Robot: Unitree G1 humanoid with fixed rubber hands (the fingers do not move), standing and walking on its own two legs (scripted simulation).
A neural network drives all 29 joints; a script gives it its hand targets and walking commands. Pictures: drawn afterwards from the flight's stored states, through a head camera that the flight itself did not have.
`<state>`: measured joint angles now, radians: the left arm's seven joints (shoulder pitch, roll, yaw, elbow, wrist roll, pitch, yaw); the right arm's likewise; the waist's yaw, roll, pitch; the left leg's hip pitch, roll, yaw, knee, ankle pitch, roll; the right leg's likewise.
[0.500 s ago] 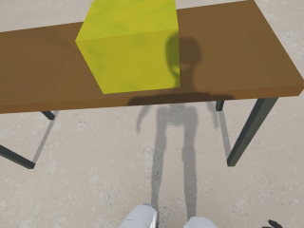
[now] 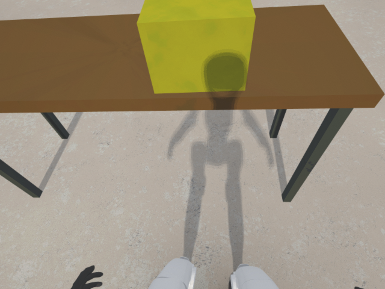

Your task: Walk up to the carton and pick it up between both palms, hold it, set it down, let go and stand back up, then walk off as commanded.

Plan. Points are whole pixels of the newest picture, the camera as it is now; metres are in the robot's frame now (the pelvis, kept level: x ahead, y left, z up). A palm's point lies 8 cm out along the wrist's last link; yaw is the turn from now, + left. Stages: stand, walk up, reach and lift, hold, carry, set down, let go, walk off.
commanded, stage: walk off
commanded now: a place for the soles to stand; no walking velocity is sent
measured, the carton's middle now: (197, 37) +0.71 -0.01 +0.13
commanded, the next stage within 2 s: none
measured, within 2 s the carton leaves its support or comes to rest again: neither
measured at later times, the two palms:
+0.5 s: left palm out of the picture -0.02 +0.35 -0.13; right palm out of the picture -0.06 -0.27 -0.10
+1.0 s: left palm out of the picture -0.20 +0.22 -0.05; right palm out of the picture -0.31 -0.40 -0.15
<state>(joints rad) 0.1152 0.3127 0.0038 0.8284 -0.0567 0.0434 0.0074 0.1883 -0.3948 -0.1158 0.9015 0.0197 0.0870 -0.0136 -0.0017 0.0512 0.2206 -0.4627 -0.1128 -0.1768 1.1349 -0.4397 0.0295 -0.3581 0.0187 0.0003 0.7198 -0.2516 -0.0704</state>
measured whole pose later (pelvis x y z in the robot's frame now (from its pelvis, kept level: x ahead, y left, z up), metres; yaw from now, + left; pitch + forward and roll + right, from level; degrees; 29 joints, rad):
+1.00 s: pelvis -0.32 -0.09 +0.00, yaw -1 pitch -7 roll +6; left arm 0.13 0.36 0.09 0.80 -0.06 0.12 -0.03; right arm 0.34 -0.38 -0.10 0.84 0.02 0.04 -0.04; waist -0.02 0.03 0.17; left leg -0.33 -0.19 -0.11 1.05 -0.45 0.01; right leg -0.50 0.07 0.00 0.69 -0.19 0.16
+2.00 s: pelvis -0.35 -0.23 -0.01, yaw +1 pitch -5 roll +1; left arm 0.29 0.32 0.07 0.94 -0.06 -0.08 0.07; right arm 0.23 -0.44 -0.09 0.88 0.02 0.06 0.06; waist -0.03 0.18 0.11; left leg -0.42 -0.16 -0.13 1.09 -0.45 0.06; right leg -0.28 -0.05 0.04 0.87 -0.51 0.04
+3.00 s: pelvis -0.23 +0.00 +0.01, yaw +5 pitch -2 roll -3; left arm 0.19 0.39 0.07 0.93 -0.06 -0.01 0.05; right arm 0.24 -0.36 -0.04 0.85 0.02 -0.04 -0.05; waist -0.01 -0.01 0.17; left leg -0.33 -0.13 -0.13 0.98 -0.70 -0.06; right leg -0.31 -0.01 0.04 0.65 -0.29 0.00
